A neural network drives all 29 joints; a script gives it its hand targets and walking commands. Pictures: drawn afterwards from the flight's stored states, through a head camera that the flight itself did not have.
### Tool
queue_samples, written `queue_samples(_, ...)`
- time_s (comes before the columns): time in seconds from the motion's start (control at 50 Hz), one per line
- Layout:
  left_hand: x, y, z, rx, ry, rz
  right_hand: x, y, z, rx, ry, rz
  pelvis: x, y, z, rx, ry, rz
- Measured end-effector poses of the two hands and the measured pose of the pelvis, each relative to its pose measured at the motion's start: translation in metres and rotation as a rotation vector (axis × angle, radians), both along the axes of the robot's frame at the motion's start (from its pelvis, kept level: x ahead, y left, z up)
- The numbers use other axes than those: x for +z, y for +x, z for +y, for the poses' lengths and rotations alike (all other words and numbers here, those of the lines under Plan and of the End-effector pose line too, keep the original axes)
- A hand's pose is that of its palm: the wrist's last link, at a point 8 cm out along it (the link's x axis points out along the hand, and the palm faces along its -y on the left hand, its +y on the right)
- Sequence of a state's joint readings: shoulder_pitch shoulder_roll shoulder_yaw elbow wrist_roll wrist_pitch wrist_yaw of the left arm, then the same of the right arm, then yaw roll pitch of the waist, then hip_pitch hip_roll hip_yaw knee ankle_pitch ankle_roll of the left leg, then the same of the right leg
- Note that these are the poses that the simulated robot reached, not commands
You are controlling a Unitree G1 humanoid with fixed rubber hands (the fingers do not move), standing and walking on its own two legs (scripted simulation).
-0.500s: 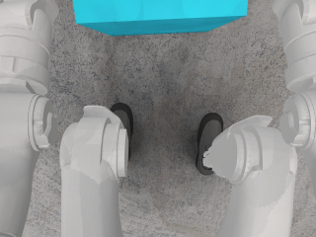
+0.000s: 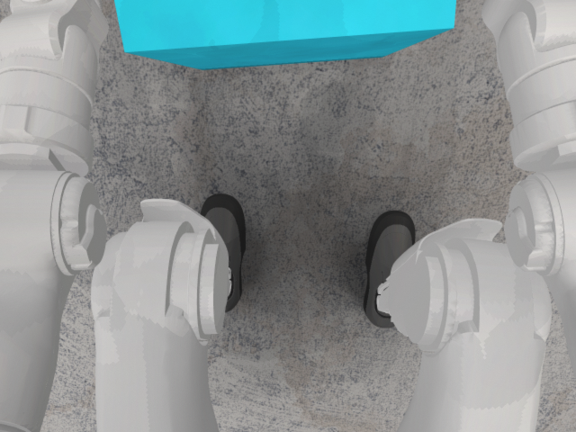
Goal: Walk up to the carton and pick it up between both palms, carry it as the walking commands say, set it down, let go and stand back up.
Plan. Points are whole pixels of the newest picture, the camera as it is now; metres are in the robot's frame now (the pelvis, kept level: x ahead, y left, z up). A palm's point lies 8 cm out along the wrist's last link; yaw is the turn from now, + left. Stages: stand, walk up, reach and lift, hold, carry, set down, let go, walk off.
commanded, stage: reach and lift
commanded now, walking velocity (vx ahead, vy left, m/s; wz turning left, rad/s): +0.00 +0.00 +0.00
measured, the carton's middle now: out of the picture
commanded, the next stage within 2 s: none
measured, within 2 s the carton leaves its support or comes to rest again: leaves its support in 1.22 s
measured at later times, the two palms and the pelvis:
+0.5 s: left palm out of the picture +0.53 +0.23 -0.18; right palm out of the picture +0.56 -0.12 -0.18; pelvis -0.01 +0.00 +0.01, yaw +0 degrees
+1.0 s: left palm out of the picture +0.53 +0.23 -0.18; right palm out of the picture +0.57 -0.12 -0.18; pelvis -0.01 +0.00 +0.00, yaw +0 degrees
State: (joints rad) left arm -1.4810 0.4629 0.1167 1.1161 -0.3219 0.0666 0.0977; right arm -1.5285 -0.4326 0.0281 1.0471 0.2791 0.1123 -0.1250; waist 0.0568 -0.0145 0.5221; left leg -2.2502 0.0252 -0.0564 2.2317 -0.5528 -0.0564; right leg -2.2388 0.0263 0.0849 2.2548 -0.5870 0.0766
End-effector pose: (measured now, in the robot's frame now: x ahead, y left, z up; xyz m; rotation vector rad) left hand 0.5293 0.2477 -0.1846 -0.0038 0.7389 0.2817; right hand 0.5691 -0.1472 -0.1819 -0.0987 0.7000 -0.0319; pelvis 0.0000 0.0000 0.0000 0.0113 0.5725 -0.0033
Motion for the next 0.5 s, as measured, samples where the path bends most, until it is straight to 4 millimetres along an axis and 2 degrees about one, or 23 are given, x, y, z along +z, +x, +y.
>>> queue_samples(0.18,0.001,-0.001,-0.011,-0.014,-0.011,0.004,0.003,-0.005,0.006,0.003,-0.001,0.011,0.004,-0.004,0.0,0.002,-0.005,-0.001)
queue_samples(0.3,0.004,0.002,-0.02,-0.023,-0.021,0.002,0.003,-0.006,0.018,0.012,0.012,0.013,0.005,-0.006,0.0,0.002,-0.005,0.001)
queue_samples(0.4,0.003,0.001,-0.02,-0.018,-0.021,0.005,0.003,-0.006,0.03,0.024,0.02,0.01,0.007,-0.007,0.001,0.004,-0.004,0.006)
queue_samples(0.5,0.003,0.001,-0.02,-0.021,-0.018,0.005,0.003,-0.006,0.029,0.02,0.021,0.007,0.009,-0.007,0.001,0.008,-0.007,0.01)
